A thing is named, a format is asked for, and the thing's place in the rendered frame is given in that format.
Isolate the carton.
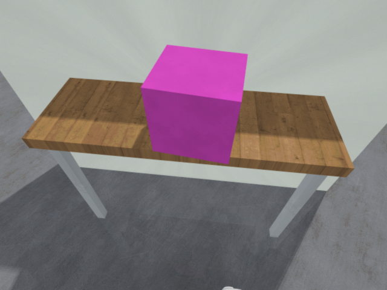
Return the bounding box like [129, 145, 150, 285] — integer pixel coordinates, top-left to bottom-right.
[141, 45, 248, 164]

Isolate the table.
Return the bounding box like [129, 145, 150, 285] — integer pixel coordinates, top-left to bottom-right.
[22, 78, 354, 237]

